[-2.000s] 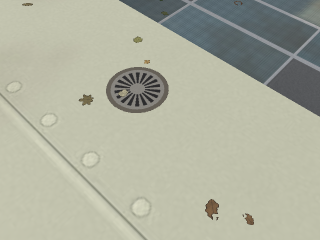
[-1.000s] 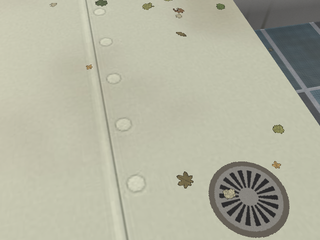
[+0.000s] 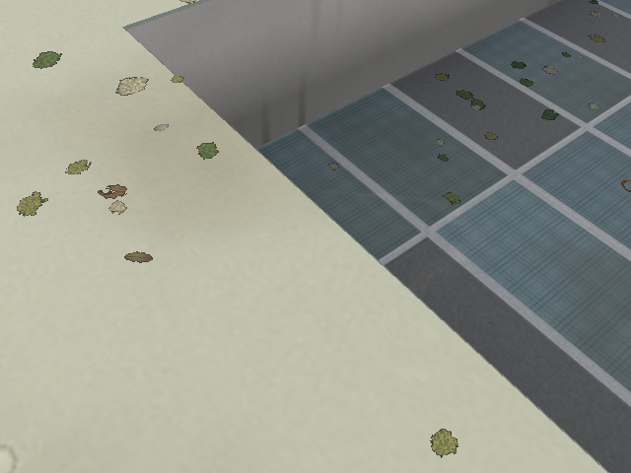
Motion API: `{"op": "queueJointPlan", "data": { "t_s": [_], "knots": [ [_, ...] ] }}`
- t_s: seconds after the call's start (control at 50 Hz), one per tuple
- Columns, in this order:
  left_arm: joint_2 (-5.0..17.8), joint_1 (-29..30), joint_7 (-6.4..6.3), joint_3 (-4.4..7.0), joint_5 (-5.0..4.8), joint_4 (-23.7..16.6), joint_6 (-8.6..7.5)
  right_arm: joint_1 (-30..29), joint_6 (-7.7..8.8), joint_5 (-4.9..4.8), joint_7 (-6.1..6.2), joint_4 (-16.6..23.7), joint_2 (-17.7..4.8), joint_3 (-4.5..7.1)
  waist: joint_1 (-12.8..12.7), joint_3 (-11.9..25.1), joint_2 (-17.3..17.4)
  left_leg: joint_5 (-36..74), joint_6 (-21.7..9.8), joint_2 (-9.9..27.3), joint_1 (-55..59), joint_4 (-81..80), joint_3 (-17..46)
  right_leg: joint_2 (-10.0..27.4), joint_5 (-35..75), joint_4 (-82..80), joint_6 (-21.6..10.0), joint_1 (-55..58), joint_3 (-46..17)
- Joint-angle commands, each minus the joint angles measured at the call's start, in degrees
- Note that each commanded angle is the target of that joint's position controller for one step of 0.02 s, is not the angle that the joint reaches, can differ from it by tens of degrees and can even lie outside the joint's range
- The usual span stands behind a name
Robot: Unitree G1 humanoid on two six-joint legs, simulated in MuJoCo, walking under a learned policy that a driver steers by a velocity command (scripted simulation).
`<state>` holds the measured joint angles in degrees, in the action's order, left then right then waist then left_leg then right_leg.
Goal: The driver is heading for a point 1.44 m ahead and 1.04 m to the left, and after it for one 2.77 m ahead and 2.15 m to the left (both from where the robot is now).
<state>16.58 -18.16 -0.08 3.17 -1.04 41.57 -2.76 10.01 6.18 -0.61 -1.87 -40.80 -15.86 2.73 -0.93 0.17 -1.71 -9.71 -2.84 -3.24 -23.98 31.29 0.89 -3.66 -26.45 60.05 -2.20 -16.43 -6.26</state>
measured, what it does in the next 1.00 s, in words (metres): walks ahead, turning left: right foot, then left foot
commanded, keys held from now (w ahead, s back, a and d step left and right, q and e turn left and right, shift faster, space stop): w+q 0.34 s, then q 0.56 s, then w+q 0.10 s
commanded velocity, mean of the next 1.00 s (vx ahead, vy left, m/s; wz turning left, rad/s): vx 0.29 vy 0.00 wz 0.49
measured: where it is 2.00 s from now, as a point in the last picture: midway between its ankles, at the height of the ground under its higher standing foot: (156, 400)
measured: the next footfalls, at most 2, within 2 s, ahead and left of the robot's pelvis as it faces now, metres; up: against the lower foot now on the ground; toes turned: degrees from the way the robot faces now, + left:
right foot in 0.38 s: +0.38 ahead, -0.11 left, +0.00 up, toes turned +15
left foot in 0.82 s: +0.36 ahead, +0.17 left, +0.00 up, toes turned +29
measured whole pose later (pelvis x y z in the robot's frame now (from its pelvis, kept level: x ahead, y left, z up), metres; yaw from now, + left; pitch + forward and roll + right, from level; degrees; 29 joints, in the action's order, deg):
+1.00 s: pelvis +0.33 +0.05 +0.01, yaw +33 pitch +3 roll -2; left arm 18.2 -5.8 -0.3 5.3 0.2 40.9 -0.3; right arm 9.7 -1.3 -0.5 0.0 -34.4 -16.6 4.1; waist 0.4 -3.4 -1.7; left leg -9.5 -3.6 -2.2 -21.0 28.0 3.2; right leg 1.8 -24.0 60.2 2.5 -29.6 -0.6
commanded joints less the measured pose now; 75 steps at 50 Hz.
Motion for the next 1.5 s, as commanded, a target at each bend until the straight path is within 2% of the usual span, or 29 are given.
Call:
{"op": "queueJointPlan", "data": {
  "t_s": [0.02,0.1,0.2,0.3,0.36,0.38,0.4,0.42,0.44,0.48,0.54,0.6,0.8,0.82,0.84,0.86,0.88,0.92,0.94,0.98,1.16,1.22,1.24,1.26,1.28,1.3,1.32,1.36,1.5],
  "knots": [
    [6.2,6.9,0.12,1.26,0.89,-7.4,-2.48,7.7,-0.69,0.06,0.0,1.6,-7.6,2.1,4.3,0.1,4.2,-11.7,-11.7,17.4,23.0,-17.2,30.6,5.7,4.4,7.4,-0.1,-27.8,0.3],
    [3.9,6.4,0.14,1.16,1.97,-7.4,-2.64,7.2,-0.98,-0.14,1.04,1.2,-6.9,1.8,1.4,1.0,8.1,4.5,-11.4,12.4,16.8,-19.2,21.7,6.9,9.2,-5.1,2.3,-20.9,2.3],
    [1.2,15.3,0.37,0.1,1.38,-8.7,-3.04,10.1,-2.09,-0.91,2.8,-0.6,-9.0,2.8,4.0,0.2,7.4,9.5,-9.9,10.0,12.0,-18.6,16.4,4.5,23.9,-21.8,5.2,-15.4,3.1],
    [2.7,20.7,1.2,0.92,0.37,-10.0,-4.13,13.5,-3.56,-1.42,3.36,-1.4,-8.9,3.11,5.0,0.0,7.3,5.5,-8.5,10.8,13.3,-14.2,20.9,2.1,26.2,-30.6,4.8,-9.1,1.8],
    [4.8,14.1,0.71,2.52,0.63,-8.7,-4.52,10.7,-4.43,-1.38,3.62,0.1,-7.7,3.09,0.2,2.6,8.2,9.8,-5.3,8.1,13.0,-5.6,21.6,2.5,26.2,-36.5,2.1,2.7,2.4],
    [7.3,8.1,0.22,3.46,1.54,-8.0,-4.57,9.1,-4.36,-0.65,3.5,1.5,-5.5,2.43,-2.9,7.7,6.3,9.1,-2.8,4.9,9.1,5.0,18.8,8.3,30.3,-36.0,-0.8,13.8,-1.4],
    [11.5,0.6,-0.32,4.42,1.84,-7.6,-4.06,13.3,-4.09,0.66,3.7,2.6,-1.7,1.41,-3.1,16.0,-5.4,-13.1,0.8,-1.0,-2.9,22.6,11.9,21.3,44.5,-32.2,-6.0,31.1,-13.8],
    [11.8,-1.3,0.2,4.48,0.92,-6.0,-2.89,20.0,-3.77,-0.72,3.69,3.3,-3.4,1.23,-0.6,20.6,-19.8,-29.5,2.7,-1.7,-15.6,35.5,8.7,31.0,39.4,-34.6,-14.0,37.1,-32.5],
    [6.7,2.1,0.29,3.44,0.59,-7.8,-2.42,18.5,-4.32,-1.14,3.82,1.7,-8.1,2.66,-0.9,14.7,-10.7,-25.5,4.2,2.2,-18.7,42.7,9.6,28.4,35.3,-35.7,-13.3,30.7,-29.6],
    [3.2,8.0,0.32,2.09,1.25,-8.5,-1.56,10.7,-5.9,-0.66,3.83,3.1,-9.2,3.66,-0.2,6.1,-2.4,-19.4,6.0,4.6,-17.1,44.4,6.3,23.2,43.1,-37.4,-11.0,16.9,-14.1],
    [3.4,12.5,0.26,2.47,2.07,-7.2,-1.33,9.4,-7.83,-0.8,3.81,4.5,-5.7,3.76,2.8,1.9,-6.2,-15.0,7.0,6.6,-10.9,38.7,3.4,18.6,46.1,-42.1,-10.2,4.8,-2.8],
    [5.9,13.0,-0.38,3.61,1.92,-5.9,-1.03,5.4,-8.53,-0.62,3.37,6.2,-4.2,3.35,2.3,3.1,-5.0,-9.6,7.2,7.5,-11.1,30.5,2.5,20.0,48.3,-43.4,-11.2,6.6,1.1],
    [9.7,13.1,-0.18,4.8,-1.89,-3.8,1.23,-1.3,-9.6,-0.4,-0.11,9.8,-6.5,4.36,2.2,3.5,-4.2,0.3,1.2,4.4,4.9,-0.3,-3.8,20.4,35.9,-34.1,-5.3,9.3,10.2],
    [8.0,10.5,0.03,4.46,-1.59,-2.8,1.14,1.7,-9.46,-0.09,0.47,9.1,-8.6,5.34,3.0,5.3,-0.9,7.3,-0.7,3.2,12.8,-5.2,-2.7,17.3,33.9,-26.5,-2.4,6.5,13.1],
    [5.6,8.8,0.24,3.61,0.64,-3.7,1.06,5.6,-9.2,0.15,1.75,9.7,-15.4,7.09,3.4,8.6,12.0,31.5,-5.5,14.3,25.1,-7.5,12.9,11.9,16.6,-10.4,2.7,-5.2,16.9],
    [3.8,8.6,-0.06,2.41,2.97,-6.0,1.18,4.6,-8.31,1.6,1.91,11.0,-19.2,7.13,1.9,12.6,21.5,36.4,-18.7,26.3,30.5,-7.8,32.3,3.5,-14.9,4.6,6.0,-20.6,11.7],
    [6.9,12.4,-0.2,3.31,2.16,-5.3,1.54,5.4,-7.27,1.7,1.35,10.9,-14.5,5.93,5.6,14.4,11.4,31.2,-18.7,24.3,28.1,-9.3,29.1,4.7,-13.1,10.3,5.8,-21.8,3.7],
    [6.5,12.4,-0.78,3.3,0.99,-4.6,1.78,2.5,-6.34,0.15,1.67,9.3,-11.3,4.89,2.9,9.7,5.6,13.0,-12.5,17.9,23.2,-10.6,21.2,7.0,-4.0,6.8,4.4,-23.1,2.8],
    [7.3,12.5,-0.96,3.59,1.37,-4.6,1.86,1.1,-6.62,-0.8,2.0,9.3,-10.3,4.46,2.3,8.1,6.8,0.4,-11.0,16.2,20.4,-12.6,20.7,7.6,-0.2,3.2,4.4,-22.4,2.8],
    [7.1,12.5,-0.25,3.61,1.33,-4.8,1.83,-1.0,-6.57,0.11,2.47,10.3,-10.4,4.18,1.3,6.4,9.9,-13.5,-11.0,13.6,14.4,-16.6,21.2,6.1,5.7,0.4,4.6,-18.8,3.9],
    [5.3,15.5,1.22,2.55,0.17,-5.3,-1.56,2.6,-5.66,-0.41,2.73,8.8,-11.7,4.49,3.0,2.7,10.6,-19.6,-10.8,11.8,8.7,-15.8,25.7,2.3,8.1,-23.8,3.9,-8.2,3.3],
    [5.0,10.8,1.41,2.85,-0.26,-4.1,-2.61,1.4,-6.05,-0.65,2.56,9.0,-10.2,3.87,-0.5,2.1,9.6,-23.5,-8.7,9.4,2.9,-12.6,27.1,2.0,13.5,-32.5,2.3,3.0,4.0],
    [5.5,7.5,1.19,3.24,-0.12,-3.1,-2.79,1.0,-6.08,-0.52,2.64,9.2,-8.5,3.35,-2.4,2.4,8.3,-24.9,-6.9,7.1,-1.1,-9.0,25.7,3.3,14.1,-35.1,1.6,9.4,3.5],
    [8.1,1.0,0.64,3.99,0.56,-1.9,-2.89,0.4,-5.89,-0.35,2.72,9.7,-4.9,2.27,-4.8,4.2,3.2,-27.7,-3.5,3.3,-9.1,2.7,20.9,11.3,8.4,-38.1,-0.8,18.8,-4.4],
    [12.9,-3.1,0.4,4.61,2.27,-1.3,-2.6,1.6,-5.38,-0.99,2.7,11.5,-1.6,1.3,-3.9,4.9,-8.7,-26.5,-0.5,-3.6,-20.3,19.3,9.9,23.1,-8.4,-45.5,-6.3,24.3,-22.8],
    [13.9,-1.6,0.73,5.1,2.67,-1.1,-2.79,0.1,-4.64,-1.49,2.77,13.0,-6.2,2.23,-2.9,-0.6,-11.5,-23.1,0.3,1.2,-28.0,27.7,9.4,28.4,-19.4,-49.4,-10.9,19.4,-34.1],
    [10.0,1.3,0.37,4.04,1.46,-1.9,-2.83,0.2,-4.58,-1.14,2.72,11.9,-9.2,3.15,-2.2,-4.1,-8.8,-18.5,0.9,3.4,-29.9,31.5,9.3,26.1,-18.9,-49.5,-10.3,17.8,-29.6],
    [6.8,3.7,-0.29,2.91,0.98,-2.4,-2.54,1.8,-4.58,-0.15,2.29,10.0,-8.8,3.5,-1.0,-4.5,-6.2,-11.3,2.2,4.7,-28.7,33.7,8.2,21.2,-7.2,-49.3,-6.9,16.5,-18.4],
    [6.9,-0.9,-0.31,2.43,1.73,0.5,-2.49,-3.7,-3.86,-0.6,0.94,11.0,-3.2,1.66,-2.9,-4.0,-3.3,3.8,4.5,6.4,-24.7,27.0,4.8,17.2,23.0,-50.8,-6.7,14.5,2.2]
  ]
}}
